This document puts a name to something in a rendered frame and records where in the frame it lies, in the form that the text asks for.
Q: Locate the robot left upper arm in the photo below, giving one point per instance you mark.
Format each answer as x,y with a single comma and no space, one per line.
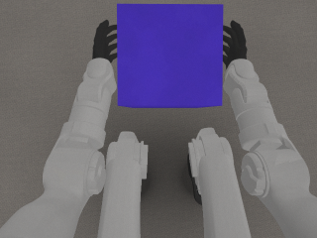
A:
71,176

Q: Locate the robot right thigh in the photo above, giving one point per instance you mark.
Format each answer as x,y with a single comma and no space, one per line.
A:
224,213

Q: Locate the robot right upper arm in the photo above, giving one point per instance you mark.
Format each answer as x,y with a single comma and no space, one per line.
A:
280,179

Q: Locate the robot right hand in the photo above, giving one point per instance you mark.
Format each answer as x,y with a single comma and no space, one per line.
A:
237,43

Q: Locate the robot left shin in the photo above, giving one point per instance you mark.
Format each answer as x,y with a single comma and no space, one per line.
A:
111,152

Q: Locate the left robot forearm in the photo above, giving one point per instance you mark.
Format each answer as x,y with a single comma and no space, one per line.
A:
90,109

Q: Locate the right robot forearm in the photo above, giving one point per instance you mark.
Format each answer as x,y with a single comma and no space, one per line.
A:
253,112

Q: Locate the carton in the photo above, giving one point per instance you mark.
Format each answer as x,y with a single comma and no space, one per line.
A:
169,55

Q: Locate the robot left hand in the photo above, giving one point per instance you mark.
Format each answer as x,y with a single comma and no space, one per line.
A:
101,50

